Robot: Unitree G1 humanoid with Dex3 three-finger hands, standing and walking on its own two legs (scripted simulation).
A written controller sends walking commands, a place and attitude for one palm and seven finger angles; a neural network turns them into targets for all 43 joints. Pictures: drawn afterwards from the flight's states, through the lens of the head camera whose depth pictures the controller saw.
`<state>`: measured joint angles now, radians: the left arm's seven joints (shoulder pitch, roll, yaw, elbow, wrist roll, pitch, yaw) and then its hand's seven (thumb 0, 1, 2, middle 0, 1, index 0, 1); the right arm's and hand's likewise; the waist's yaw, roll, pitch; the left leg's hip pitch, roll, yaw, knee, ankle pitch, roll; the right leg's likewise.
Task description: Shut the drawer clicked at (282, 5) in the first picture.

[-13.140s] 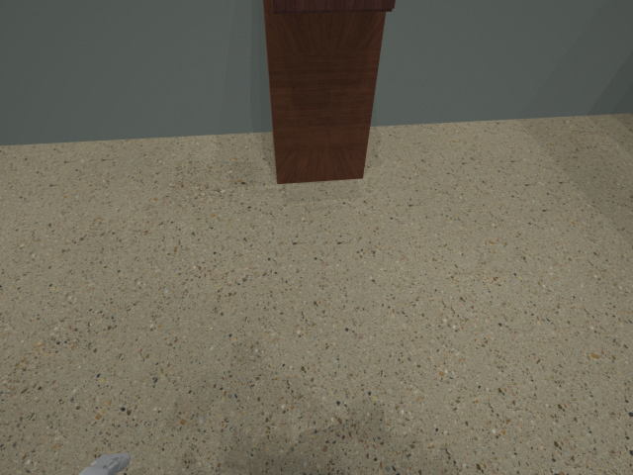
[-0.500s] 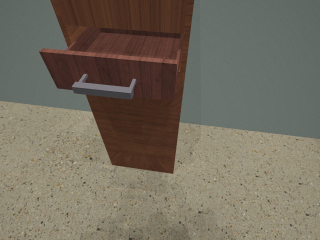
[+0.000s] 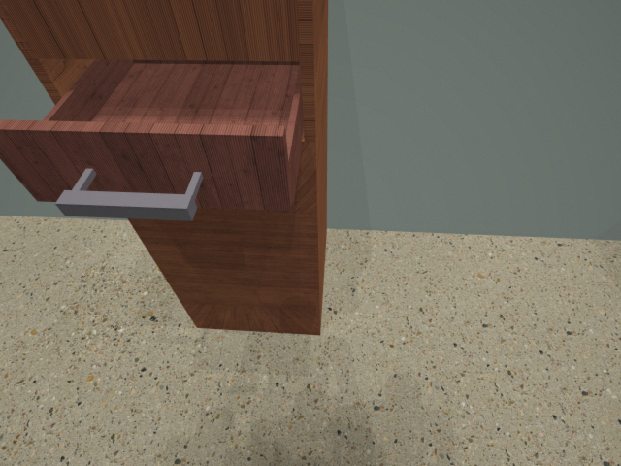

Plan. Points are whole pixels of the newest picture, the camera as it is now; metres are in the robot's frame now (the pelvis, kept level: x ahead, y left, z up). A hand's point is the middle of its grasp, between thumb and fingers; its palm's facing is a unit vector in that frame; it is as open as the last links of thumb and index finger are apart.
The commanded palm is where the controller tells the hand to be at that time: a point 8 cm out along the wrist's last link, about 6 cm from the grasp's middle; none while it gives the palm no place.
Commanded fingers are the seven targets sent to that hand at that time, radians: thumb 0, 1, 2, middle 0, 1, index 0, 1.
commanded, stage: come to a stop and stand still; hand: left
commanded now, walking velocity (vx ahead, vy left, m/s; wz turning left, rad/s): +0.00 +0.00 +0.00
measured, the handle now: (134, 191) +0.42 +0.23 +0.13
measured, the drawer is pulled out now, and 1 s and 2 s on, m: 0.17 0.17 0.17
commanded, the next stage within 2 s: look again from close up in 0.42 s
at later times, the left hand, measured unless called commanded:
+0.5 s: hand out of the picture +0.03 +0.19 -0.17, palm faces +0.02 -0.97 -0.24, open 7.3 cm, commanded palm none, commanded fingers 0.00 0.90 0.90 -0.20 -0.30 -0.20 -0.30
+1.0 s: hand out of the picture +0.01 +0.23 -0.17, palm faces -0.04 -0.97 -0.23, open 7.4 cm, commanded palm none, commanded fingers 0.00 0.90 0.90 -0.20 -0.30 -0.20 -0.30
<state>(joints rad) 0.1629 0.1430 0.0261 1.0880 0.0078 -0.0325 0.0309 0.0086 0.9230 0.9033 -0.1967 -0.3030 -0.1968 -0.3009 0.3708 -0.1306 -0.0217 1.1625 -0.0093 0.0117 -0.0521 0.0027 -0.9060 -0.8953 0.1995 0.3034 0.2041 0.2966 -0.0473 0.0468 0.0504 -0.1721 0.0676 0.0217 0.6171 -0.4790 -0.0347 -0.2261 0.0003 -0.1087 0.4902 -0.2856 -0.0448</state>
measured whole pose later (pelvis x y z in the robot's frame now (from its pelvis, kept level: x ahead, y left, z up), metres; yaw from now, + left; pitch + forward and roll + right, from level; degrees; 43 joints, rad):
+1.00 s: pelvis +0.00 +0.04 +0.00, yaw -3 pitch +0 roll +1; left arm 0.28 0.17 -0.01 1.06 0.02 0.00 0.03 0.01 0.91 0.90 -0.20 -0.30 -0.20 -0.30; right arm 0.31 -0.16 0.02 1.05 -0.02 -0.01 -0.02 0.01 -0.92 -0.90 0.20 0.30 0.20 0.30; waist 0.00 0.01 0.02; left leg -0.19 -0.02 0.10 0.45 -0.27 0.04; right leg -0.23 -0.06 -0.03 0.49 -0.26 0.03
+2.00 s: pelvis -0.01 +0.01 -0.02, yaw -2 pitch +3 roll -1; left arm 0.37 0.33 0.40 -0.17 -0.42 -0.13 -0.38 0.02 0.90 0.90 -0.92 -1.09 -0.92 -1.09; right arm 0.35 -0.24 0.03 0.59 0.06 -0.28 -0.06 0.01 -0.90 -0.90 0.20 0.30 0.21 0.30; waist 0.00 0.04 -0.06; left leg -0.37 0.05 0.05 0.68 -0.36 -0.01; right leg -0.36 -0.01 -0.08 0.65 -0.35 -0.02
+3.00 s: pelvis -0.01 +0.00 +0.00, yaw +0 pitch -4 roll +0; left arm -0.01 0.41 0.40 -0.30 -0.36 0.32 -0.33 0.02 0.90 0.90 -1.40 -1.60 -1.40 -1.60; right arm 0.18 -0.27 0.09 0.62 0.08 -0.20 -0.09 0.01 -0.90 -0.90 0.20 0.30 0.20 0.30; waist 0.06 0.06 -0.05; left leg -0.12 0.05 0.02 0.47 -0.27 -0.03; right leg -0.12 0.01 -0.10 0.47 -0.27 -0.04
